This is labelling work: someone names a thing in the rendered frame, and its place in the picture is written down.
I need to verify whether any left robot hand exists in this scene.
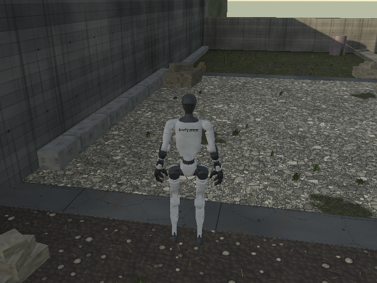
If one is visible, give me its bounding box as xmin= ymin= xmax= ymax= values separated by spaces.
xmin=154 ymin=168 xmax=168 ymax=183

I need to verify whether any left robot foot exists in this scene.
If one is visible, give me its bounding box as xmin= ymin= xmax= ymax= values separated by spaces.
xmin=170 ymin=229 xmax=178 ymax=243

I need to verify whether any left robot forearm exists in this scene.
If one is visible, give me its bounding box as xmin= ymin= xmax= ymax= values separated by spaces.
xmin=156 ymin=143 xmax=167 ymax=169

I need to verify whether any right robot hand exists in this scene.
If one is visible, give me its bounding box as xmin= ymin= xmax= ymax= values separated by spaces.
xmin=210 ymin=169 xmax=223 ymax=185

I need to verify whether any robot torso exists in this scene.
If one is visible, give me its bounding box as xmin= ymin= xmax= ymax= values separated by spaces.
xmin=175 ymin=117 xmax=202 ymax=177

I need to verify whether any left robot upper arm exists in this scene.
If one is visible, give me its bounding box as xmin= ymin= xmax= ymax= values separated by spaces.
xmin=161 ymin=119 xmax=177 ymax=152

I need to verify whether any right robot forearm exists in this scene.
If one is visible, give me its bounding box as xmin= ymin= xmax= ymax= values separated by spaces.
xmin=210 ymin=144 xmax=222 ymax=172

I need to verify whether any right robot upper arm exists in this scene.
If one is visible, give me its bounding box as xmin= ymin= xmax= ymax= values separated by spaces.
xmin=201 ymin=120 xmax=216 ymax=153

